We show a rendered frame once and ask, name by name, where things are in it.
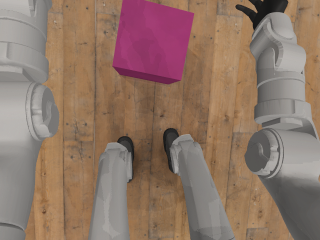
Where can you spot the robot left forearm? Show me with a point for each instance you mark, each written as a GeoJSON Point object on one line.
{"type": "Point", "coordinates": [23, 37]}

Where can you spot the robot left foot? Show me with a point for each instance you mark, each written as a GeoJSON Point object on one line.
{"type": "Point", "coordinates": [127, 142]}

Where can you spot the carton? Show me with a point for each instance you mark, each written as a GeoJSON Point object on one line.
{"type": "Point", "coordinates": [152, 41]}

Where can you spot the robot right hand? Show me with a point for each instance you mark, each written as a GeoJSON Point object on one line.
{"type": "Point", "coordinates": [263, 8]}

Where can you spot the right robot shin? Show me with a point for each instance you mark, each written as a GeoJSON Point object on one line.
{"type": "Point", "coordinates": [184, 138]}

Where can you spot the robot right upper arm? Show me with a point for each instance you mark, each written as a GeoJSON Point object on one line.
{"type": "Point", "coordinates": [288, 164]}

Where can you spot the robot right forearm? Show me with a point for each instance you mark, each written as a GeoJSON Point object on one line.
{"type": "Point", "coordinates": [280, 68]}

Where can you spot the robot left upper arm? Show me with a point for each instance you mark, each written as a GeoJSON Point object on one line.
{"type": "Point", "coordinates": [28, 115]}

